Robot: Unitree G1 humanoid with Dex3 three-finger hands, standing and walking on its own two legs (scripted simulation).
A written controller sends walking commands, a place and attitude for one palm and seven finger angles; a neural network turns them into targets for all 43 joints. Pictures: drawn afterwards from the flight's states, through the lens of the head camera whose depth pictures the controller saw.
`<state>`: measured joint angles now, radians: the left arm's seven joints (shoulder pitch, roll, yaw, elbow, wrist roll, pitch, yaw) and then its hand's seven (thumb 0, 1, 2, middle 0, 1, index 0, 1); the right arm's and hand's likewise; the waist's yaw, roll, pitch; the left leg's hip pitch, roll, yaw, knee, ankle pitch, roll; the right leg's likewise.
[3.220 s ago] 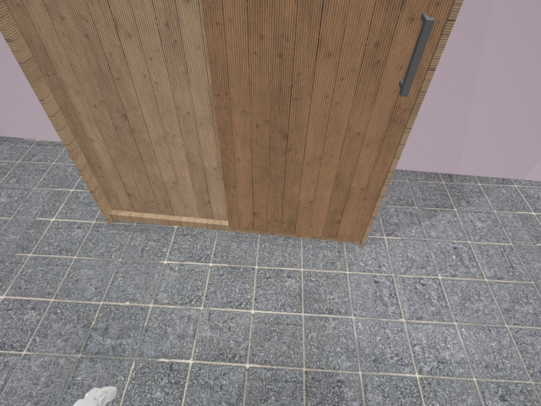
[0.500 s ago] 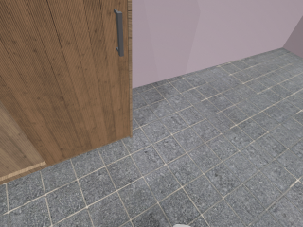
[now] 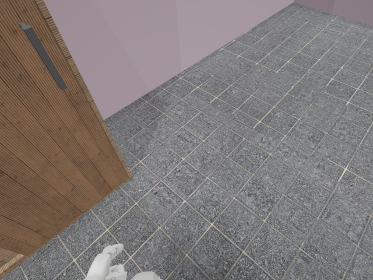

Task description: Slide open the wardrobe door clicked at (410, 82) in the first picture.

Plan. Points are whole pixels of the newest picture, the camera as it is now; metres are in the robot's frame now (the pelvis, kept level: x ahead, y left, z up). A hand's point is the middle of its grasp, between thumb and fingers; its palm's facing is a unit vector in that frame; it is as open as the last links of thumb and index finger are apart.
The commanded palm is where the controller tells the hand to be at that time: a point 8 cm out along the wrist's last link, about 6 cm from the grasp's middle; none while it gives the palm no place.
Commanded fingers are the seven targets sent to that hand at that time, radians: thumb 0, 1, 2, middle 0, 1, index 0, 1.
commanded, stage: turn to face it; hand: right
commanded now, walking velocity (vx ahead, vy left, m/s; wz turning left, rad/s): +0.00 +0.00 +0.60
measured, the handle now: (44, 58) +0.67 +0.40 +0.12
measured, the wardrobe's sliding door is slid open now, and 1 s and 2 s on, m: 0.00 0.00 0.00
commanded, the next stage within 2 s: take the last steps up to it in 1.10 s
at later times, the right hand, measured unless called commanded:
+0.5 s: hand (246, 269) +0.17 -0.13 -0.16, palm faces -0.24 +0.93 -0.28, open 7.3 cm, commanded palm none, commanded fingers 0.00 -0.90 -0.90 0.20 0.30 0.20 0.30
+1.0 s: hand (244, 232) +0.25 -0.14 -0.17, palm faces -0.49 +0.85 -0.18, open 7.4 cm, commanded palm none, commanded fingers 0.00 -0.90 -0.90 0.20 0.30 0.20 0.30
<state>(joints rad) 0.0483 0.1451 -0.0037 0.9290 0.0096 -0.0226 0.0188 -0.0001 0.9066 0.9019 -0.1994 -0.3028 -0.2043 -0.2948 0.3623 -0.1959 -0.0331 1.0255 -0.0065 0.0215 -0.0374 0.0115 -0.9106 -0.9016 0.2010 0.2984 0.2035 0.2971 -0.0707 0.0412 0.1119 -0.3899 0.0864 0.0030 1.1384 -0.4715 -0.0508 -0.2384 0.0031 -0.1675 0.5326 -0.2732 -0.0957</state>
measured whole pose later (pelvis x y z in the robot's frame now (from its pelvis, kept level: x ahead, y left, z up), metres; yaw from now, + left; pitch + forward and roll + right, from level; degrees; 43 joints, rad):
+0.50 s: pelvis +0.03 +0.05 -0.01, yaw +18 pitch -1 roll +0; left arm 0.22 0.26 0.09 0.98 0.01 0.06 0.02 0.00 0.91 0.90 -0.20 -0.30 -0.20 -0.29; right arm 0.21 -0.20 -0.07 0.90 -0.01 0.02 0.00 0.01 -0.91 -0.90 0.20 0.30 0.20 0.30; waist 0.00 -0.06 0.10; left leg -0.32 0.00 0.07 0.65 -0.32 0.04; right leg -0.38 -0.12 -0.14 1.05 -0.53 0.04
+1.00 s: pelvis +0.07 -0.02 +0.01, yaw +34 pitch +0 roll +3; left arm 0.23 0.16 0.02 0.91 0.02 0.00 0.03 0.00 0.90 0.90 -0.20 -0.30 -0.21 -0.30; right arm 0.19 -0.26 -0.10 0.91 -0.02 0.07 0.02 0.01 -0.91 -0.90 0.20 0.30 0.20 0.30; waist 0.00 0.05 0.04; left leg -0.49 -0.04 -0.06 1.09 -0.39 -0.05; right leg -0.22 -0.05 -0.12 0.49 -0.27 -0.05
